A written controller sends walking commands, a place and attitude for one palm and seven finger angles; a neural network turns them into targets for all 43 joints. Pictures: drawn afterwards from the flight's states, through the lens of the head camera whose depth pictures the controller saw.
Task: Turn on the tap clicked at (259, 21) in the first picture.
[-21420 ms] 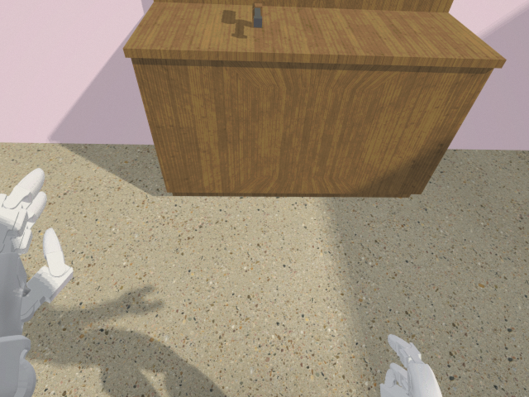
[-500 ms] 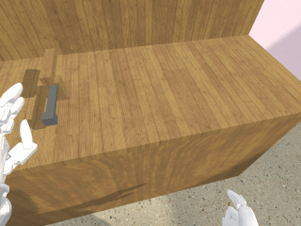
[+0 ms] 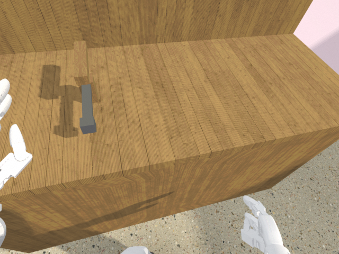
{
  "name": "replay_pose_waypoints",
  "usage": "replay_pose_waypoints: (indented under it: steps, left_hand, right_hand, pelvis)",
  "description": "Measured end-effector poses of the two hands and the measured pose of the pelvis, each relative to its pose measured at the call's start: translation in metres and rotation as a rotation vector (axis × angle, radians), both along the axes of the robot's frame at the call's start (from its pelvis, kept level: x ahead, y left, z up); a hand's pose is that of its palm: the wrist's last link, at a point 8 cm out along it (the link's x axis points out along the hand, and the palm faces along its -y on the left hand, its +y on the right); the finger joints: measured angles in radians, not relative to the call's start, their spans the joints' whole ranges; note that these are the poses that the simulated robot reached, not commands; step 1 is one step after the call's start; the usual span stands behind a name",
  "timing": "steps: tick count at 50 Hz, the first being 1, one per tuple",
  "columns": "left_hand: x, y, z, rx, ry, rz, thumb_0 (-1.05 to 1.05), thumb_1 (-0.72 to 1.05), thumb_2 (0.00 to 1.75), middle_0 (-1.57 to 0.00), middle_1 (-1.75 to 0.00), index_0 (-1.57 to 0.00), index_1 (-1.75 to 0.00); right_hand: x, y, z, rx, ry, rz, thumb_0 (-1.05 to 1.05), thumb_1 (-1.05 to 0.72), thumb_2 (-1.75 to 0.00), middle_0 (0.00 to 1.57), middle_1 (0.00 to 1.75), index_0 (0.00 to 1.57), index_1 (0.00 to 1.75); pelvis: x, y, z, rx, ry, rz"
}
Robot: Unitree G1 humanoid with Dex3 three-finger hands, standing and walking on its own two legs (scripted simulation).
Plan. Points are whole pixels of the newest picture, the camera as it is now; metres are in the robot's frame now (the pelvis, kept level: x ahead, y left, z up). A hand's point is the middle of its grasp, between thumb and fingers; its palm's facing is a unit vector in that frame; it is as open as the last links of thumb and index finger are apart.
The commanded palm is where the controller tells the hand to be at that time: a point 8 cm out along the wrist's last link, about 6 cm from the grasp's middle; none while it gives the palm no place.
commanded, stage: come to a stop and stand still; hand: left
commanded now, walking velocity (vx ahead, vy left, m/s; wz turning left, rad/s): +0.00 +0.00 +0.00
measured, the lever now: (88, 125) +0.35 +0.22 +0.09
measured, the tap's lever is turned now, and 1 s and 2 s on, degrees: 0 0 0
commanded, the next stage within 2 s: look again from close up in 1.12 s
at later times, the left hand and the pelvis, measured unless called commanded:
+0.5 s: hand (25, 173) +0.20 +0.25 +0.17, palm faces +0.39 -0.84 -0.37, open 7.4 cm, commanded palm +0.14 +0.28 +0.18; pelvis -0.02 +0.00 +0.00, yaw +0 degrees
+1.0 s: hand (48, 169) +0.21 +0.22 +0.17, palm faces +0.37 -0.86 -0.36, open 7.4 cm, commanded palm +0.15 +0.26 +0.18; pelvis -0.01 -0.02 +0.00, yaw +0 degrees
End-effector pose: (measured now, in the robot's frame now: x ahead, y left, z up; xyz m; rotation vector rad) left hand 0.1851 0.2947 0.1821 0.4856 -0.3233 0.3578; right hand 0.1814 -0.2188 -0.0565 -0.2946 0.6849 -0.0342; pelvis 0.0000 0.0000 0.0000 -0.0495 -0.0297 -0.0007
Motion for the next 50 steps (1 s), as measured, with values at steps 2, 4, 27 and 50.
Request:
replay_pose_waypoints:
  steps: [2, 4, 27, 50]
  left_hand:
    - [-0.005, 0.002, 0.001, -0.010, -0.009, 0.003, 0.01, 0.89, 0.89, -0.21, -0.30, -0.21, -0.30]
    - [-0.008, 0.004, -0.001, -0.022, -0.008, 0.000, 0.01, 0.89, 0.89, -0.21, -0.30, -0.21, -0.30]
    - [-0.025, -0.009, -0.006, -0.052, 0.029, -0.006, 0.01, 0.89, 0.89, -0.21, -0.30, -0.21, -0.30]
    - [-0.015, -0.034, -0.003, -0.055, 0.037, -0.026, 0.01, 0.89, 0.89, -0.21, -0.30, -0.21, -0.30]
  right_hand:
    - [-0.003, 0.010, -0.002, 0.015, 0.006, 0.009, 0.01, -0.91, -0.90, 0.20, 0.30, 0.20, 0.30]
    - [-0.006, 0.018, -0.004, 0.029, 0.009, 0.015, 0.01, -0.91, -0.90, 0.20, 0.30, 0.20, 0.30]
    - [-0.035, 0.000, -0.004, 0.037, -0.001, -0.054, 0.01, -0.91, -0.90, 0.20, 0.30, 0.20, 0.30]
    - [-0.016, -0.021, -0.002, 0.050, -0.022, -0.065, 0.01, -0.91, -0.90, 0.20, 0.30, 0.20, 0.30]
  pelvis:
    - [-0.003, 0.004, 0.000, -0.004, -0.002, 0.001]
    - [-0.007, 0.008, 0.001, -0.005, -0.004, 0.001]
    - [-0.024, 0.001, 0.002, -0.003, -0.021, -0.008]
    - [-0.008, -0.021, 0.004, 0.003, -0.017, 0.001]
